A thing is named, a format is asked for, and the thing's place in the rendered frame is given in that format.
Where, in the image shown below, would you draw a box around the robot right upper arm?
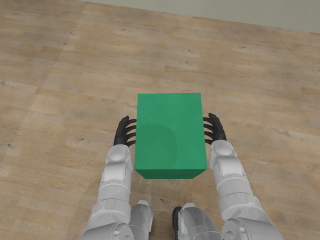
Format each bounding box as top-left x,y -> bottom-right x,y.
221,217 -> 283,240

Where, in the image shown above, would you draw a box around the carton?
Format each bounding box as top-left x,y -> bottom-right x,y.
134,93 -> 208,179

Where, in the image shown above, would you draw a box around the robot right forearm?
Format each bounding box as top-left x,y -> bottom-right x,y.
209,139 -> 275,226

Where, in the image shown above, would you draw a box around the robot left hand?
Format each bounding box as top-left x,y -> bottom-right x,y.
113,116 -> 137,147

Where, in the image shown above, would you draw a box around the robot left thigh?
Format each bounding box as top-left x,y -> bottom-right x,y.
128,204 -> 154,240

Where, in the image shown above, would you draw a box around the robot right hand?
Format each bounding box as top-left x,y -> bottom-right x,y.
203,113 -> 227,145

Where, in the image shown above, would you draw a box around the robot right foot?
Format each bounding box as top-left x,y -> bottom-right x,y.
172,206 -> 182,240

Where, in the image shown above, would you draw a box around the robot left upper arm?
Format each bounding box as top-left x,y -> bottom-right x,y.
80,222 -> 134,240

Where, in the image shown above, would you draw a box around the robot left forearm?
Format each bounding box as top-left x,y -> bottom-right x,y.
81,144 -> 133,236

